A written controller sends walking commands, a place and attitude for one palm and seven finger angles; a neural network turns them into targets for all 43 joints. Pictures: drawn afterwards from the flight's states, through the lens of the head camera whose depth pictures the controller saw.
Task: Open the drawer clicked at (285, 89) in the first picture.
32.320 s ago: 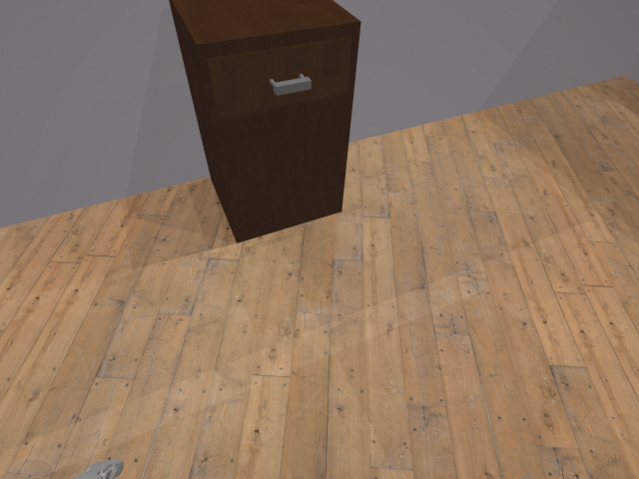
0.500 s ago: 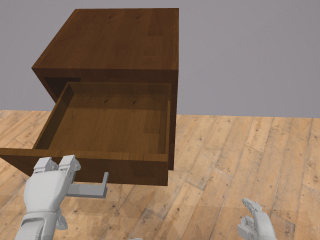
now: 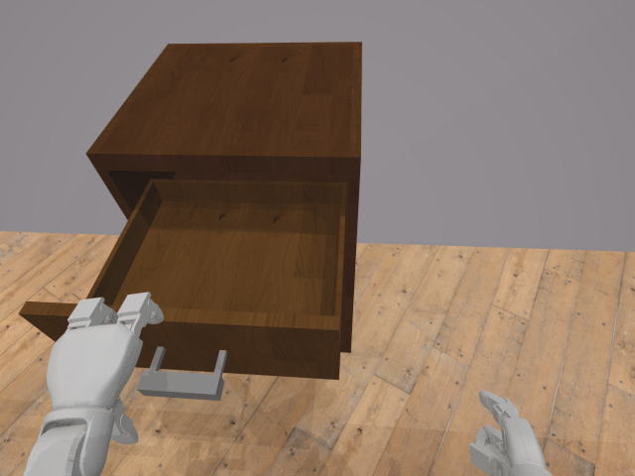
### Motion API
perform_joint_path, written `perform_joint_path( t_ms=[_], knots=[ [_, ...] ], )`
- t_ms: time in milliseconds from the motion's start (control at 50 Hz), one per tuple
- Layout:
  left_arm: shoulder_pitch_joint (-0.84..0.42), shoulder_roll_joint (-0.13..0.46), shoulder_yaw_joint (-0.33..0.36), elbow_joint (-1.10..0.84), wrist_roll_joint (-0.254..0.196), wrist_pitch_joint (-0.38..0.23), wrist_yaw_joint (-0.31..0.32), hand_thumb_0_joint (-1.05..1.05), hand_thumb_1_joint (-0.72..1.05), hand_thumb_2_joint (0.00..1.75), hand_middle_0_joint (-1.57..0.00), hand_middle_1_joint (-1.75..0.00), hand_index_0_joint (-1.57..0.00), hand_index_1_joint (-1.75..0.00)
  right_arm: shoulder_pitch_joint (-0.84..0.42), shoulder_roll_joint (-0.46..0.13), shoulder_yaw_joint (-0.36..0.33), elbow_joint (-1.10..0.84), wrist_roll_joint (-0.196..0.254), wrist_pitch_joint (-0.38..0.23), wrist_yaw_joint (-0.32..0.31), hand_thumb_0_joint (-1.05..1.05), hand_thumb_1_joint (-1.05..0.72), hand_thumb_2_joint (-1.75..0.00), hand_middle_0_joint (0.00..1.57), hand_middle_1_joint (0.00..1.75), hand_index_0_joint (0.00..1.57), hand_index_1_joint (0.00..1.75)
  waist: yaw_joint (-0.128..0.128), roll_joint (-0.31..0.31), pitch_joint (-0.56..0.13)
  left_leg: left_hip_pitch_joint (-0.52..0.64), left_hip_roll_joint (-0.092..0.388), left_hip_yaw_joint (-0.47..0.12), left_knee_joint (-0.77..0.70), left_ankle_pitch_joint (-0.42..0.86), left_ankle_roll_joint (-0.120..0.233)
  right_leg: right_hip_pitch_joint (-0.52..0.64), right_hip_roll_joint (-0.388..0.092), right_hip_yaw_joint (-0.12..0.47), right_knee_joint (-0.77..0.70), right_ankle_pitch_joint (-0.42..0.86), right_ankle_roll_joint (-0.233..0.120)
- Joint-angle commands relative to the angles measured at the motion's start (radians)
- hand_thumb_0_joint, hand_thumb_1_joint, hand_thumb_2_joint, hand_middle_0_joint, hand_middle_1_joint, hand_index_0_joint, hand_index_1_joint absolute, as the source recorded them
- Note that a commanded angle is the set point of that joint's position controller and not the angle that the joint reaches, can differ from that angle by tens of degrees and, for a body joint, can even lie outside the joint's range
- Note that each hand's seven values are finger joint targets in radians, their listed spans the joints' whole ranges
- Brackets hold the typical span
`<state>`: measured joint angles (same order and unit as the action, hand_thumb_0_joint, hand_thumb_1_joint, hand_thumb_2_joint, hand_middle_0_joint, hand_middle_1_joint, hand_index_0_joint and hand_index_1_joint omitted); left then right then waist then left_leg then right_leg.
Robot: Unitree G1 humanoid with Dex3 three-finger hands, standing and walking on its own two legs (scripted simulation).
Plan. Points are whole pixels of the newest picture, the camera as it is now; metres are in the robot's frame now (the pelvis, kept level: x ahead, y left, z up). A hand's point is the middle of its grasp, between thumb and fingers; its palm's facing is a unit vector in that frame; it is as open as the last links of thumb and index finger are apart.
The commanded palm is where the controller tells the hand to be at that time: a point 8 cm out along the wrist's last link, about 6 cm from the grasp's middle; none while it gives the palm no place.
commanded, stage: lift the hand off the handle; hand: left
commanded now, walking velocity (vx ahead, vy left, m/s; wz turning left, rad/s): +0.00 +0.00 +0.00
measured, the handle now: (186, 370) +0.26 +0.24 -0.07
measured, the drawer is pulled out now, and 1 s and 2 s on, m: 0.30 0.30 0.30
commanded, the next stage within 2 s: draw the hand back to the body in 0.72 s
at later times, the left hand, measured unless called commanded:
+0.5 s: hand (109, 362) +0.21 +0.27 +0.07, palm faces +0.05 -0.05 -1.00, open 13.8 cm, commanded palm +0.19 +0.26 +0.12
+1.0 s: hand (99, 361) +0.20 +0.27 +0.08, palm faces +0.05 -0.06 -1.00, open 13.8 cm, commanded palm +0.18 +0.27 +0.14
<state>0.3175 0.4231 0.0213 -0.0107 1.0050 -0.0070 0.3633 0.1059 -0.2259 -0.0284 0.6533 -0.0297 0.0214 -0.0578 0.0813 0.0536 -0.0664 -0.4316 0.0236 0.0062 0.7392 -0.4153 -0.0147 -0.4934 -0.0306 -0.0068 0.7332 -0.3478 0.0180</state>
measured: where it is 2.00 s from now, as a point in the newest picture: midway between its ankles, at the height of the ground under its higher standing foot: outside the picture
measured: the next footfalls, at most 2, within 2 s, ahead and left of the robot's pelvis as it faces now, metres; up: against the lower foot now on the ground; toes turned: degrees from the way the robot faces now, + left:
none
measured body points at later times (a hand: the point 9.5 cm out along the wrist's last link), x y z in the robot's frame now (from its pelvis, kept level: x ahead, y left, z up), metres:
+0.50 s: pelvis +0.00 +0.00 +0.01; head +0.02 -0.03 +0.46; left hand +0.20 +0.27 +0.12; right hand +0.22 -0.22 -0.09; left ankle -0.03 +0.13 -0.71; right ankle +0.01 -0.13 -0.71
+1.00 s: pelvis +0.00 +0.00 +0.02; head +0.02 -0.03 +0.47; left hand +0.20 +0.27 +0.14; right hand +0.22 -0.21 -0.08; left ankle -0.03 +0.13 -0.71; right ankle +0.01 -0.13 -0.71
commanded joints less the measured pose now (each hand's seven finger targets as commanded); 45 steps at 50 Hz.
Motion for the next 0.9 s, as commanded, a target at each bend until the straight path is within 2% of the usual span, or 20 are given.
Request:
perform_joint_path(
  t_ms=[0,140,160,200,280,320,360,380,460,520,560,580,700,720,740,760,780,800,860,880],
  knots=[
    [-0.060,0.176,0.116,-0.203,-0.009,0.019,0.009,0.00,-0.50,0.30,-0.30,-1.20,-0.30,-1.20,-0.127,-0.110,-0.033,-0.157,0.002,-0.040,-0.003,0.00,-0.90,-0.90,0.20,0.30,0.20,0.30,0.003,-0.015,-0.188,0.082,-0.035,0.023,-0.142,0.322,0.012,0.164,0.046,-0.035,-0.120,0.246,-0.043],
    [-0.091,0.189,0.117,-0.242,-0.016,0.015,-0.031,0.00,-0.50,0.30,-0.30,-1.20,-0.30,-1.20,-0.141,-0.108,-0.019,-0.165,0.001,-0.037,-0.002,0.00,-0.90,-0.90,0.20,0.30,0.20,0.30,0.004,-0.011,-0.125,0.095,-0.037,0.024,-0.178,0.284,0.018,0.174,0.042,-0.032,-0.161,0.211,-0.040],
    [-0.108,0.225,0.150,-0.248,-0.017,0.010,-0.033,0.00,-0.50,0.30,-0.30,-1.20,-0.30,-1.20,-0.137,-0.113,-0.020,-0.163,0.000,-0.037,-0.005,0.00,-0.90,-0.90,0.20,0.30,0.20,0.30,0.004,-0.017,-0.132,0.100,-0.036,0.026,-0.184,0.283,0.016,0.191,0.042,-0.025,-0.172,0.214,-0.041],
    [-0.093,0.200,0.132,-0.266,-0.020,-0.004,-0.037,0.00,-0.50,0.30,-0.30,-1.20,-0.30,-1.20,-0.139,-0.105,-0.022,-0.162,0.001,-0.041,-0.004,0.00,-0.90,-0.90,0.20,0.30,0.20,0.30,0.009,0.000,-0.153,0.121,-0.039,0.027,-0.182,0.308,0.018,0.200,0.041,-0.024,-0.171,0.240,-0.041],
    [-0.066,0.219,0.159,-0.285,-0.028,-0.015,-0.040,0.00,-0.50,0.30,-0.30,-1.20,-0.30,-1.20,-0.136,-0.107,-0.016,-0.165,-0.001,-0.044,0.000,0.00,-0.90,-0.90,0.20,0.30,0.20,0.30,0.015,-0.007,-0.162,0.128,-0.038,0.029,-0.187,0.338,0.017,0.217,0.036,-0.025,-0.171,0.268,-0.037],
    [-0.095,0.192,0.125,-0.295,-0.035,-0.014,-0.048,0.00,-0.50,0.30,-0.30,-1.20,-0.30,-1.20,-0.140,-0.109,-0.019,-0.164,0.001,-0.045,0.001,0.00,-0.90,-0.90,0.20,0.30,0.20,0.30,0.001,-0.017,-0.135,0.129,-0.037,0.029,-0.194,0.325,0.017,0.204,0.036,-0.031,-0.182,0.256,-0.033],
    [-0.081,0.239,0.169,-0.295,-0.040,-0.010,-0.056,0.00,-0.50,0.30,-0.30,-1.20,-0.30,-1.20,-0.147,-0.113,-0.023,-0.162,0.004,-0.045,-0.002,0.00,-0.90,-0.90,0.20,0.30,0.20,0.30,0.012,-0.001,-0.148,0.141,-0.035,0.029,-0.205,0.334,0.014,0.234,0.038,-0.019,-0.195,0.268,-0.040],
    [-0.077,0.216,0.148,-0.307,-0.036,-0.010,-0.058,0.00,-0.50,0.30,-0.30,-1.20,-0.30,-1.20,-0.142,-0.108,-0.015,-0.167,0.001,-0.045,0.001,0.00,-0.90,-0.90,0.20,0.30,0.20,0.30,0.014,-0.008,-0.162,0.145,-0.037,0.031,-0.202,0.341,0.018,0.234,0.030,-0.027,-0.188,0.275,-0.035],
    [-0.085,0.249,0.173,-0.303,-0.052,-0.001,-0.084,0.00,-0.50,0.30,-0.30,-1.20,-0.30,-1.20,-0.157,-0.115,-0.019,-0.163,0.010,-0.040,-0.003,0.00,-0.90,-0.90,0.20,0.30,0.20,0.30,0.014,-0.019,-0.132,0.152,-0.036,0.032,-0.220,0.334,0.016,0.253,0.033,-0.016,-0.215,0.284,-0.036],
    [-0.100,0.221,0.143,-0.319,-0.057,-0.009,-0.097,0.00,-0.50,0.30,-0.30,-1.20,-0.30,-1.20,-0.149,-0.110,-0.014,-0.169,0.006,-0.044,-0.002,0.00,-0.90,-0.90,0.20,0.30,0.20,0.30,0.014,-0.026,-0.125,0.155,-0.038,0.034,-0.229,0.324,0.022,0.249,0.028,-0.029,-0.218,0.264,-0.030],
    [-0.080,0.260,0.180,-0.326,-0.064,-0.007,-0.104,0.00,-0.50,0.30,-0.30,-1.20,-0.30,-1.20,-0.160,-0.114,-0.013,-0.170,0.012,-0.041,-0.003,0.00,-0.90,-0.90,0.20,0.30,0.20,0.30,0.019,-0.011,-0.128,0.165,-0.037,0.030,-0.239,0.338,0.017,0.271,0.031,-0.021,-0.228,0.273,-0.036],
    [-0.097,0.226,0.148,-0.339,-0.064,-0.010,-0.107,0.00,-0.50,0.30,-0.30,-1.20,-0.30,-1.20,-0.152,-0.107,-0.009,-0.175,0.010,-0.045,0.000,0.00,-0.90,-0.90,0.20,0.30,0.20,0.30,0.016,-0.010,-0.132,0.165,-0.036,0.033,-0.237,0.332,0.021,0.265,0.023,-0.028,-0.225,0.267,-0.031],
    [-0.055,0.238,0.167,-0.302,-0.074,-0.005,-0.127,0.00,-0.50,0.30,-0.30,-1.20,-0.30,-1.20,-0.151,-0.113,-0.015,-0.167,0.016,-0.041,0.005,0.00,-0.90,-0.90,0.20,0.30,0.20,0.30,0.019,-0.048,-0.114,0.167,-0.033,0.036,-0.250,0.334,0.020,0.276,0.028,-0.027,-0.242,0.278,-0.033],
    [-0.075,0.228,0.151,-0.313,-0.066,-0.010,-0.127,0.00,-0.50,0.30,-0.30,-1.20,-0.30,-1.20,-0.147,-0.115,-0.013,-0.173,0.012,-0.041,0.008,0.00,-0.90,-0.90,0.20,0.30,0.20,0.30,0.013,-0.036,-0.095,0.159,-0.033,0.038,-0.251,0.329,0.019,0.259,0.027,-0.029,-0.241,0.269,-0.031],
    [-0.069,0.230,0.156,-0.341,-0.068,-0.016,-0.126,0.00,-0.50,0.30,-0.30,-1.20,-0.30,-1.20,-0.150,-0.114,-0.015,-0.179,0.012,-0.043,0.008,0.00,-0.90,-0.90,0.20,0.30,0.20,0.30,0.023,-0.031,-0.131,0.174,-0.033,0.036,-0.251,0.345,0.020,0.279,0.024,-0.031,-0.237,0.287,-0.033],
    [-0.053,0.265,0.190,-0.339,-0.065,-0.017,-0.123,0.00,-0.50,0.30,-0.30,-1.20,-0.30,-1.20,-0.158,-0.116,-0.013,-0.180,0.012,-0.044,0.008,0.00,-0.90,-0.90,0.20,0.30,0.20,0.30,0.024,-0.018,-0.124,0.172,-0.031,0.033,-0.251,0.345,0.016,0.283,0.028,-0.020,-0.241,0.283,-0.037],
    [-0.050,0.220,0.153,-0.349,-0.063,-0.021,-0.121,0.00,-0.50,0.30,-0.30,-1.20,-0.30,-1.20,-0.147,-0.108,-0.009,-0.184,0.010,-0.044,0.012,0.00,-0.90,-0.90,0.20,0.30,0.20,0.30,0.019,-0.009,-0.128,0.172,-0.031,0.037,-0.247,0.333,0.019,0.266,0.022,-0.034,-0.236,0.258,-0.033],
    [-0.082,0.228,0.154,-0.349,-0.066,-0.027,-0.120,0.00,-0.50,0.30,-0.30,-1.20,-0.30,-1.20,-0.151,-0.110,-0.016,-0.173,0.013,-0.043,0.010,0.00,-0.90,-0.90,0.20,0.30,0.20,0.30,0.010,-0.012,-0.110,0.176,-0.030,0.035,-0.250,0.335,0.018,0.257,0.028,-0.029,-0.244,0.262,-0.036],
    [-0.028,0.291,0.225,-0.382,-0.067,-0.032,-0.105,0.00,-0.50,0.30,-0.30,-1.20,-0.30,-1.20,-0.155,-0.114,-0.016,-0.184,0.011,-0.046,0.007,0.00,-0.90,-0.90,0.20,0.30,0.20,0.30,0.031,0.008,-0.135,0.183,-0.028,0.031,-0.251,0.347,0.016,0.283,0.028,-0.021,-0.241,0.271,-0.041],
    [-0.053,0.268,0.201,-0.396,-0.060,-0.035,-0.101,0.00,-0.50,0.30,-0.30,-1.20,-0.30,-1.20,-0.149,-0.108,-0.008,-0.185,0.010,-0.047,0.011,0.00,-0.90,-0.90,0.20,0.30,0.20,0.30,0.023,0.018,-0.134,0.178,-0.028,0.032,-0.247,0.336,0.017,0.268,0.021,-0.029,-0.237,0.255,-0.037]
  ],
)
